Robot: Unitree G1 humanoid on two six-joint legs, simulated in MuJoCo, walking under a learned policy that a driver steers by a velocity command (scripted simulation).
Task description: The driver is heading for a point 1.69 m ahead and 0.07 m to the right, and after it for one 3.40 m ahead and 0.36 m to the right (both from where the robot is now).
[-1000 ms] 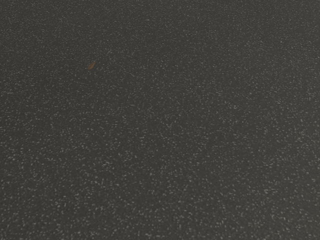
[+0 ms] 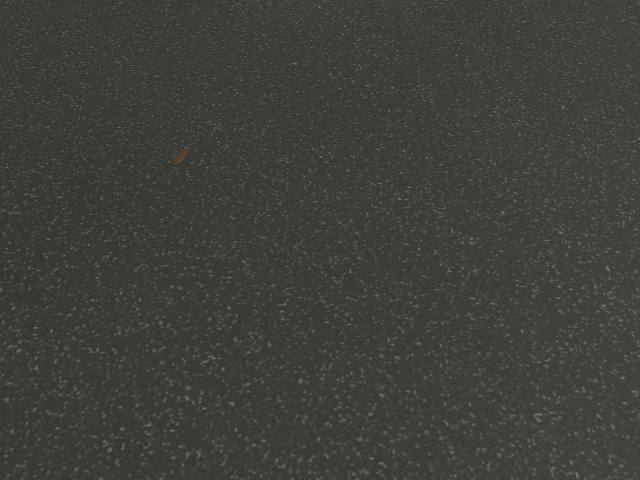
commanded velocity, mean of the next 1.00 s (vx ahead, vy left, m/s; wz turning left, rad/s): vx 0.45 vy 0.00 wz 0.00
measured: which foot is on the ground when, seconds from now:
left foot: down 0.00-0.18, up 0.20-0.58, down 0.60-1.00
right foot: down 0.00-0.04, up 0.06-0.16, down 0.18-0.62, up 0.64-1.00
